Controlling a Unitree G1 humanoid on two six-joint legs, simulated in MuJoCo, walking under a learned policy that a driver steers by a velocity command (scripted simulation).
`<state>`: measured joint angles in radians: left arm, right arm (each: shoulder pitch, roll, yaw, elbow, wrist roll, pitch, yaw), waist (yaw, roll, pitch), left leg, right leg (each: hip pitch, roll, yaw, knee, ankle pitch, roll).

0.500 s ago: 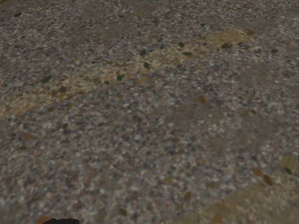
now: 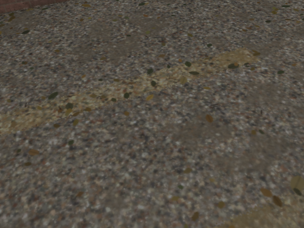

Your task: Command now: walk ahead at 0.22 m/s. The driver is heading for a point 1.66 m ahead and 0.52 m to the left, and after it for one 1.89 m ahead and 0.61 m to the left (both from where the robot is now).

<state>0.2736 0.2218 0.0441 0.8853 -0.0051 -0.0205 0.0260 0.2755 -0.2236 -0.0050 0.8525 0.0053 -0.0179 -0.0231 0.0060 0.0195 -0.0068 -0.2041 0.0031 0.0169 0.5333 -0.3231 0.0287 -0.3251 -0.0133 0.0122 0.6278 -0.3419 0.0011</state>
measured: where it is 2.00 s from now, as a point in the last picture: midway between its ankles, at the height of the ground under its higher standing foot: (128, 139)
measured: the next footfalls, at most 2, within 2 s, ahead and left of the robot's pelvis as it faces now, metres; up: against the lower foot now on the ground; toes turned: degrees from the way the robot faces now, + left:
left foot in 0.62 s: +0.45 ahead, +0.11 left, +0.00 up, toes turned +3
right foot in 1.14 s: +0.74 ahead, -0.10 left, +0.00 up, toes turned +11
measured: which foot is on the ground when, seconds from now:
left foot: down 0.00-0.12, up 0.14-0.60, down 0.62-1.00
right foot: down 0.00-0.64, up 0.66-1.00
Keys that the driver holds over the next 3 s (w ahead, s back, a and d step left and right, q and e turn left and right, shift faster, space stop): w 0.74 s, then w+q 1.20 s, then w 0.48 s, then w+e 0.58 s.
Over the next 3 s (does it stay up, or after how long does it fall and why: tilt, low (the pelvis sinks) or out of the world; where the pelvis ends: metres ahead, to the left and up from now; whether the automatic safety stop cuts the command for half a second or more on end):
stays up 1.36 0.54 0.01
